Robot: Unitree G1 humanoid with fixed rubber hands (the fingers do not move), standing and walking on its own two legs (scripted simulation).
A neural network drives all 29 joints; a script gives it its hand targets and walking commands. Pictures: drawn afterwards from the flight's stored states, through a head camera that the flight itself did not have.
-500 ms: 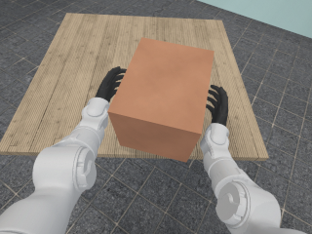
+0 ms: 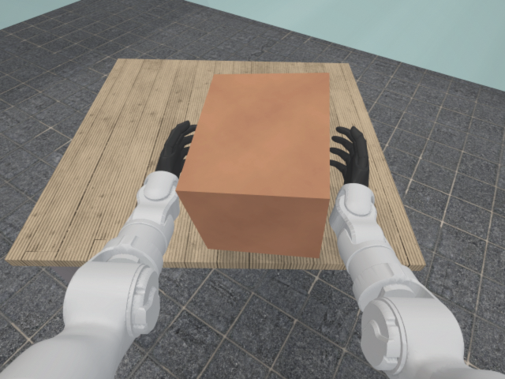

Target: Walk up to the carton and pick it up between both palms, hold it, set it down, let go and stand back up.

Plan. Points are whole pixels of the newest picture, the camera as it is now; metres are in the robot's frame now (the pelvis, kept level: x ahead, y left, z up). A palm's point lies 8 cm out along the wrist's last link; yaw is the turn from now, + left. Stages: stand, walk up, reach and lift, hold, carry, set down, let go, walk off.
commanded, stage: reach and lift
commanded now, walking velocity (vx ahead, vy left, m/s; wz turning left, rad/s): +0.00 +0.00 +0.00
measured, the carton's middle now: (265, 164) +0.47 -0.04 +0.07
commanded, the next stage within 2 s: hold in 1.52 s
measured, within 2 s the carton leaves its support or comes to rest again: neither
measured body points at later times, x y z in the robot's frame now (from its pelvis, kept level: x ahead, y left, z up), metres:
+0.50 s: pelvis -0.01 -0.02 +0.01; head -0.05 +0.01 +0.45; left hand +0.43 +0.10 +0.18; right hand +0.38 -0.20 +0.17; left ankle +0.05 +0.10 -0.73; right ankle +0.00 -0.13 -0.73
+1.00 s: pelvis -0.02 -0.02 +0.01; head -0.09 +0.00 +0.45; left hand +0.39 +0.11 +0.21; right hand +0.37 -0.19 +0.19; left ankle +0.05 +0.10 -0.73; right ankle +0.00 -0.13 -0.73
